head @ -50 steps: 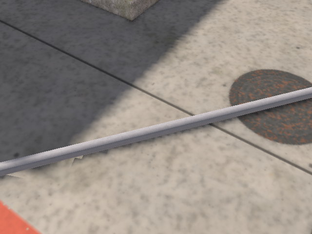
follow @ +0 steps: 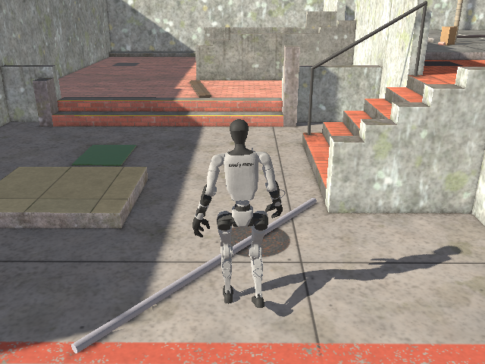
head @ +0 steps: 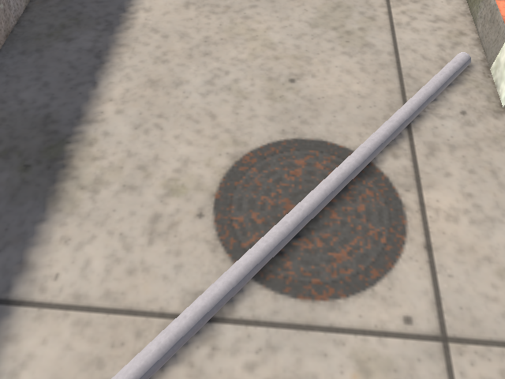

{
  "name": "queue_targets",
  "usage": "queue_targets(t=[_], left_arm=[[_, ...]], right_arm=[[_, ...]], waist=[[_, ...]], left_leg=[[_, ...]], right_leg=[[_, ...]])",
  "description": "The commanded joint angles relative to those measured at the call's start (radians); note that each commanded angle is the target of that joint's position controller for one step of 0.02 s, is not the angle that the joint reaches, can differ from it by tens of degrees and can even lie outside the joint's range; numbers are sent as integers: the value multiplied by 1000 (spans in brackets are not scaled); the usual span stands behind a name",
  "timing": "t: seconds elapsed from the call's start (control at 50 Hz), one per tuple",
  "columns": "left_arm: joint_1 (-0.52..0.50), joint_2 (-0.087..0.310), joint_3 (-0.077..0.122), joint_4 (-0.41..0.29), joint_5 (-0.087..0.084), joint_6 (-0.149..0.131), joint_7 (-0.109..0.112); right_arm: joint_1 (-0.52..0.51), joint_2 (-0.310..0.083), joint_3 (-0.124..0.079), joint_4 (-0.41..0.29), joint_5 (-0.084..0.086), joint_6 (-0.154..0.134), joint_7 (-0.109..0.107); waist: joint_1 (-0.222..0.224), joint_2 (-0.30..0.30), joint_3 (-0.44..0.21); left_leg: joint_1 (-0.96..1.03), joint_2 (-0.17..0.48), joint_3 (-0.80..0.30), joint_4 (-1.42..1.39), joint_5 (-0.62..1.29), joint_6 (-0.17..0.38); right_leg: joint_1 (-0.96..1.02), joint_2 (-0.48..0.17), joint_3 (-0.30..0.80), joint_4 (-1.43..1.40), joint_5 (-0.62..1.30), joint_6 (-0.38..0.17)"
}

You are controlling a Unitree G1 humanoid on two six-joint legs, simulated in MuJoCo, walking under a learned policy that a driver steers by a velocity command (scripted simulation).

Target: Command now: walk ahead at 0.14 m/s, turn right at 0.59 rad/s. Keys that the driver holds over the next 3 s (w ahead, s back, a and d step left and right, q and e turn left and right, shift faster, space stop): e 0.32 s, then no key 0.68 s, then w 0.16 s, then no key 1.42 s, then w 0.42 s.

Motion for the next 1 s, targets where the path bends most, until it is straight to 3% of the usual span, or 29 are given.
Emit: queue_targets(t=[0.02,0.06,0.16,0.26,0.3,0.32,0.34,0.36,0.38,0.4,0.42,0.44,0.48,0.54,0.64,0.7,0.72,0.74,0.76,0.78,0.8,0.82,0.86,0.92,1.0], left_arm=[[112,52,15,-44,17,39,-26],[93,47,13,-63,10,52,-31],[-37,37,-4,-130,16,76,-51],[-123,44,-14,-184,7,71,-61],[-117,42,-14,-197,4,59,-61],[-85,44,-13,-189,4,49,-57],[-50,67,-8,-177,11,35,-47],[-46,163,5,-199,19,23,-32],[-26,251,34,-207,15,24,-24],[-18,186,20,-187,16,25,-19],[-78,140,2,-187,12,25,-16],[-138,115,-6,-194,12,26,-14],[-160,69,-23,-201,-1,18,-5],[-129,55,-31,-182,-1,7,-3],[-104,65,-35,-144,12,7,-2],[-127,67,-39,-123,8,8,0],[-145,62,-42,-118,0,7,3],[-136,31,-53,-116,-2,1,5],[-104,-5,-63,-115,-1,-3,2],[-81,-13,-62,-95,-3,8,-2],[-94,18,-59,-68,8,12,-3],[-104,35,-52,-49,5,11,-4],[-105,52,-44,-26,3,3,-6],[-92,21,-53,21,-1,-6,1],[-82,18,-54,81,-2,-4,7]], right_arm=[[91,-108,-26,-32,1,1,-11],[92,-125,-33,-32,-7,-1,-9],[88,-145,-44,-36,-10,20,-10],[133,-202,-68,-30,-14,47,2],[138,-220,-76,-27,-6,60,6],[147,-219,-79,-22,-4,67,8],[198,-196,-78,-6,-7,76,14],[248,-99,-56,-33,-17,86,26],[141,-114,-52,-80,-8,105,8],[105,-135,-56,-75,1,116,5],[125,-125,-57,-62,15,115,10],[158,-135,-61,-37,16,108,11],[208,-153,-70,-2,-4,107,15],[190,-118,-60,0,6,116,20],[162,-96,-44,3,7,121,9],[203,-83,-37,24,15,109,-5],[236,-71,-31,39,11,98,-8],[243,-91,-30,44,-1,82,-13],[245,-141,-30,37,-17,65,-15],[145,-172,-37,38,8,63,-6],[104,-116,-24,26,9,57,5],[119,-105,-21,35,9,52,9],[162,-113,-21,61,14,48,-1],[179,-102,-21,90,13,48,-5],[174,-97,-18,124,10,48,-6]], waist=[[-21,169,-169],[-11,154,-187],[-29,175,-158],[-74,186,-156],[-66,179,-153],[-51,148,-156],[-46,44,-151],[-78,-253,-157],[-16,-254,-101],[-21,-134,-91],[-61,-127,-79],[-92,-116,-91],[-98,-110,-144],[-83,-68,-155],[-47,-106,-121],[-74,-76,-125],[-100,-49,-131],[-94,-3,-150],[-61,99,-168],[-5,210,-89],[-20,173,-78],[-43,157,-72],[-60,128,-78],[-68,68,-74],[-70,43,-57]], left_leg=[[176,268,-174,-187,542,171],[152,278,-134,-202,503,193],[113,282,-59,-257,116,178],[137,317,-24,-216,-22,152],[147,323,-4,-151,-21,119],[120,309,26,-85,-20,79],[59,266,69,34,-75,14],[-124,140,162,327,-440,-67],[-213,23,36,444,-525,-80],[-194,52,-38,513,-451,-77],[-171,51,-58,515,-368,-67],[-150,49,-60,507,-304,-62],[-108,30,-43,552,-255,-63],[-83,31,-59,470,-253,-68],[45,9,-48,211,-311,-44],[166,-12,-35,9,-233,-24],[261,-2,-43,-132,-84,-17],[352,68,-128,-195,10,-8],[388,209,-271,-236,101,15],[186,233,-285,-209,130,69],[153,193,-253,-219,53,53],[154,151,-218,-221,0,24],[185,113,-184,-215,-16,9],[231,106,-174,-203,-32,15],[224,103,-175,-213,-70,22]], right_leg=[[-71,-71,-8,53,64,35],[-72,-73,-18,32,84,38],[-73,-130,-55,-185,174,33],[42,-119,-124,-420,106,8],[107,-105,-142,-556,121,-12],[181,-88,-141,-665,172,-27],[259,-121,-36,-821,230,-44],[342,-416,339,-932,419,-99],[209,-510,432,-932,643,-242],[206,-444,322,-914,669,-245],[183,-379,236,-916,658,-216],[199,-320,175,-915,647,-184],[242,-287,116,-895,759,-183],[287,-304,122,-899,735,-191],[257,-307,154,-885,612,-198],[220,-297,174,-843,618,-181],[178,-281,168,-826,586,-147],[123,-254,165,-814,502,-98],[90,-188,107,-750,381,-59],[182,-104,38,-825,264,-42],[247,-120,48,-844,312,-33],[266,-127,59,-845,361,-35],[269,-148,71,-841,430,-41],[225,-154,76,-869,411,-33],[220,-156,80,-889,398,-26]])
